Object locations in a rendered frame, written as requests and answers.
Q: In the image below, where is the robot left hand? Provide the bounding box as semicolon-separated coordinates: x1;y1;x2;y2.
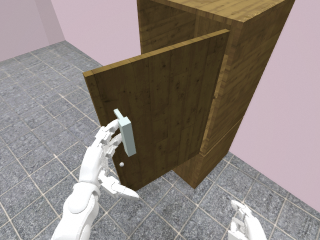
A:
78;119;139;201

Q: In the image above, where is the robot right hand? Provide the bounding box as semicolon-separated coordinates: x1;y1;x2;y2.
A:
228;200;267;240

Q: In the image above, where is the handle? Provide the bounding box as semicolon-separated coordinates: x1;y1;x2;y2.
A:
113;109;136;157

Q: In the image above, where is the left robot forearm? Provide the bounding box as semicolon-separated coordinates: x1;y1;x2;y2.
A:
51;182;101;240

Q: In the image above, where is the cupboard door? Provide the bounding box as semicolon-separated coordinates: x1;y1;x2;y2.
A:
82;29;230;192

